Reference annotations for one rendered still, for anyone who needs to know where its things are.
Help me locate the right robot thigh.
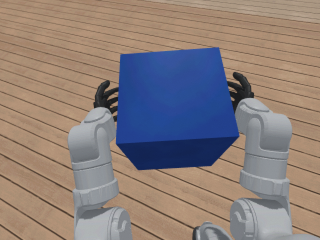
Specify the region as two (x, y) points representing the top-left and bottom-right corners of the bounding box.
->
(196, 224), (233, 240)

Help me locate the robot left hand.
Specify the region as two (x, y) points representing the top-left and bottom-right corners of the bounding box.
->
(93, 80), (119, 122)

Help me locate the robot left upper arm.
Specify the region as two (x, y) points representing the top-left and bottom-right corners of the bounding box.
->
(74, 206), (133, 240)

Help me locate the right robot shin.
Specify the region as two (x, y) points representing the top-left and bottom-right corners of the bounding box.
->
(200, 221), (213, 227)

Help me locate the right robot forearm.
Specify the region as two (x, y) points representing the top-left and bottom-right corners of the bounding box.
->
(235, 98), (293, 233)

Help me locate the robot right hand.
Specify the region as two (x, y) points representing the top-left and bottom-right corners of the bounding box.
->
(227, 72), (254, 114)

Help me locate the left robot forearm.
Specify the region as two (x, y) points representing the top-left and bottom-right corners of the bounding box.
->
(67, 107), (120, 240)

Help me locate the robot right upper arm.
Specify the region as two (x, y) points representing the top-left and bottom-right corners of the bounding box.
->
(230, 197), (320, 240)

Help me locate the carton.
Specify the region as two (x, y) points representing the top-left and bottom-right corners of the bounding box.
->
(116, 47), (240, 171)

